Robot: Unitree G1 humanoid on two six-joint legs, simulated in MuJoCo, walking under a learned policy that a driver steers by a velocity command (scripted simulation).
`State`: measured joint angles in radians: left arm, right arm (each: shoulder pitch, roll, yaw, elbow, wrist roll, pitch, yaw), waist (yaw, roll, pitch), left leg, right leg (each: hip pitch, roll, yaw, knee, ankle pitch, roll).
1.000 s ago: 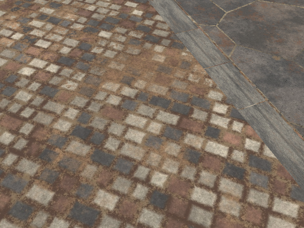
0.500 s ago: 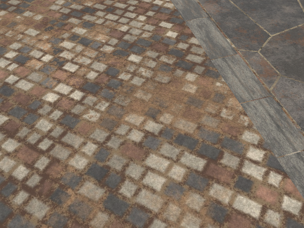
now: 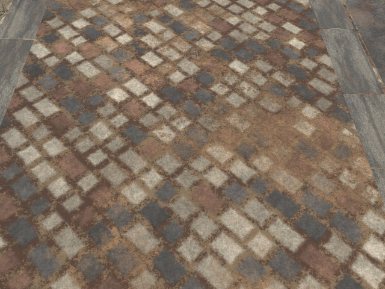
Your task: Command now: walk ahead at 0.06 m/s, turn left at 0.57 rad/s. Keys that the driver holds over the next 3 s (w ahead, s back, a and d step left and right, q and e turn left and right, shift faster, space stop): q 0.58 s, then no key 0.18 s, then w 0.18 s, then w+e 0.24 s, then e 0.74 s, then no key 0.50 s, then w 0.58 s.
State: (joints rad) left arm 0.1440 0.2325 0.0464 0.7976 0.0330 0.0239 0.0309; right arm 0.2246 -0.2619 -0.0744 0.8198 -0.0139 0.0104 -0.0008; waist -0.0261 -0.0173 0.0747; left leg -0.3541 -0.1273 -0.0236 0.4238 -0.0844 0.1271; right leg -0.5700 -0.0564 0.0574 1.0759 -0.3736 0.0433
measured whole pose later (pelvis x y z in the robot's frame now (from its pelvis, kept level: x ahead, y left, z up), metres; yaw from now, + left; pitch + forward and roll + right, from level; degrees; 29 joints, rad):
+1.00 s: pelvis +0.02 -0.02 +0.02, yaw +26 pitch +0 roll -1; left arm 0.29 0.30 0.06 0.81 0.03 0.03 -0.05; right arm 0.30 -0.24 -0.02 0.81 -0.02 -0.01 0.01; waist 0.01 -0.04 0.00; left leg -0.05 -0.05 -0.02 0.25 -0.20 0.07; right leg -0.45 -0.05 -0.02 0.92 -0.28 0.00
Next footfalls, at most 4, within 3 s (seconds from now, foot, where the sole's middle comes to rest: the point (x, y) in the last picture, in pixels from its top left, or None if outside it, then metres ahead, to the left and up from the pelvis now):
0.30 right None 0.08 -0.15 -0.77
0.76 left None -0.02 0.05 -0.77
1.32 right None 0.30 -0.07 -0.77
2.02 left None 0.36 0.11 -0.77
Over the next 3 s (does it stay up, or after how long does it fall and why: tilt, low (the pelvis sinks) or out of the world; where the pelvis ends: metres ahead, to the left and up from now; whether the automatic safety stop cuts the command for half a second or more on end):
stays up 0.46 0.04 0.01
